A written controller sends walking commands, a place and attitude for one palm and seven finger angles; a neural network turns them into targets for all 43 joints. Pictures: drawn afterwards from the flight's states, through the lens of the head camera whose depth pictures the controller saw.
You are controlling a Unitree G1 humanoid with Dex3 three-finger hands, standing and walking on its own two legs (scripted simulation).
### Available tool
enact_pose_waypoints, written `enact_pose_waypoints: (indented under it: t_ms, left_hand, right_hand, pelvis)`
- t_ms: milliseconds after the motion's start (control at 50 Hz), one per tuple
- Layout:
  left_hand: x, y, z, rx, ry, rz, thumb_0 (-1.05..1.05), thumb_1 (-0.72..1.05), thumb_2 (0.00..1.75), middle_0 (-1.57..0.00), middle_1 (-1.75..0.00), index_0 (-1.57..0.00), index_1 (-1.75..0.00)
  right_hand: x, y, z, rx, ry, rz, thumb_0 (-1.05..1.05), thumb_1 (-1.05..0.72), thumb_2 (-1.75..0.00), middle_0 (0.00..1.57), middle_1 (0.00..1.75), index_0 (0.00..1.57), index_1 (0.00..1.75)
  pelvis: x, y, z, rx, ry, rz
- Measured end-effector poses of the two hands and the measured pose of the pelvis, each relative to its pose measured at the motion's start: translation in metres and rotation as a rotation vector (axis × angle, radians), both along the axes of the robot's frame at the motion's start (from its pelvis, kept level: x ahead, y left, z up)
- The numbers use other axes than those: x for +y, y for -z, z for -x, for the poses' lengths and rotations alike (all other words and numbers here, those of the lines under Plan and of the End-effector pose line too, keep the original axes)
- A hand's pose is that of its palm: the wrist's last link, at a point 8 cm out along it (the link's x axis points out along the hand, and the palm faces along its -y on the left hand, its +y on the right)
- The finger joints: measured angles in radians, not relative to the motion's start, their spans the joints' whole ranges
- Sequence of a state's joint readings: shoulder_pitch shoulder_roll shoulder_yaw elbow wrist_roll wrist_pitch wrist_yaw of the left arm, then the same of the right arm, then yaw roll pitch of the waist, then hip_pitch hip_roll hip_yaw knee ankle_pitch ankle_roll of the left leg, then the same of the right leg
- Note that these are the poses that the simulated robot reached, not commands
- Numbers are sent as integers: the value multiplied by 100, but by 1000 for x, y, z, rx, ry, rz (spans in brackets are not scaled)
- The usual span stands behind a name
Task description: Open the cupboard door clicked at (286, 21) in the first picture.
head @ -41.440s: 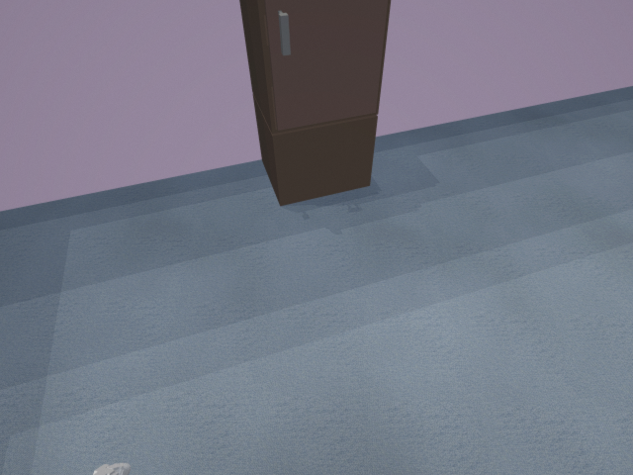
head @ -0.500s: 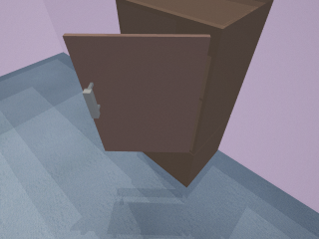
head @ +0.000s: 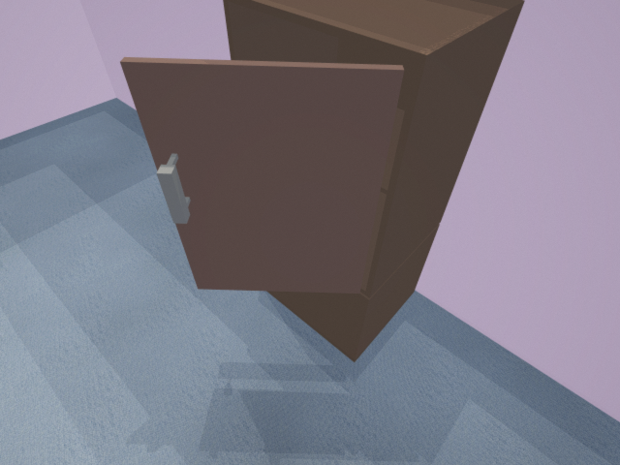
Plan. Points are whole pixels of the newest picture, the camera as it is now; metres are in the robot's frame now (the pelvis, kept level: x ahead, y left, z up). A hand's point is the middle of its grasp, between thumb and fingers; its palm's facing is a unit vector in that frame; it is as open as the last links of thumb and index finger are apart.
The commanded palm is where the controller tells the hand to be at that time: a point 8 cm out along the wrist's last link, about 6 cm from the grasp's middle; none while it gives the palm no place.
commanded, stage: come to a stop and stand still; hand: left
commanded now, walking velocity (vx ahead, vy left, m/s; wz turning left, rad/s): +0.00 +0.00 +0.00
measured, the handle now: (177, 188) +0.58 +0.28 +0.02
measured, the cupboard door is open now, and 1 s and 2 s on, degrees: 41 41 41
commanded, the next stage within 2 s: look again from close up in 0.52 s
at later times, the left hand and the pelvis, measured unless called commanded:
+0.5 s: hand out of the picture -0.03 +0.17 -0.18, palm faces +0.06 -0.99 -0.14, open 7.4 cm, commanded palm none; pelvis +0.00 +0.03 +0.00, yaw +0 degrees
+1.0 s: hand out of the picture +0.03 +0.23 -0.17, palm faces +0.04 -0.97 -0.22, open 7.4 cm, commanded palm none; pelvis +0.02 +0.06 +0.00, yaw +1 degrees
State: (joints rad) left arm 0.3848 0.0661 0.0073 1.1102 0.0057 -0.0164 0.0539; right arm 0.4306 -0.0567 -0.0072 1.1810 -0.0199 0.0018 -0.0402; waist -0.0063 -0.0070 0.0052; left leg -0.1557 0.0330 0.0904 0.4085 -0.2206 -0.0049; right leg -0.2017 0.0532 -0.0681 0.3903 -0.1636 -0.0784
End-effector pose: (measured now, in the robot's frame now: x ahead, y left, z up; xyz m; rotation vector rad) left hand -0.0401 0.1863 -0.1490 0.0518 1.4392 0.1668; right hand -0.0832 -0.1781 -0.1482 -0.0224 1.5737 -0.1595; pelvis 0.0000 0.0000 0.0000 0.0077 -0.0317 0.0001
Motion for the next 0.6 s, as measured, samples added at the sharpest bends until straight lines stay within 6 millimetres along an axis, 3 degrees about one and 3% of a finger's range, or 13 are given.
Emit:
enact_pose_waypoints:
  t_ms: [220, 600]
  left_hand:
    - [17, 1, -8, -11, 13, 1, 0, 91, 90, -19, -30, -19, -30]
    - [44, -2, -3, 22, 21, -12, 0, 91, 90, -19, -30, -19, -30]
  right_hand:
    - [11, -2, -9, -27, -5, 14, 0, -91, -89, 20, 30, 20, 30]
    - [16, -1, -56, -124, -49, 40, 0, -91, -89, 20, 30, 20, 30]
  pelvis:
    - [14, 0, 0, 5, 3, -1]
    - [36, -2, -3, 7, 4, -3]
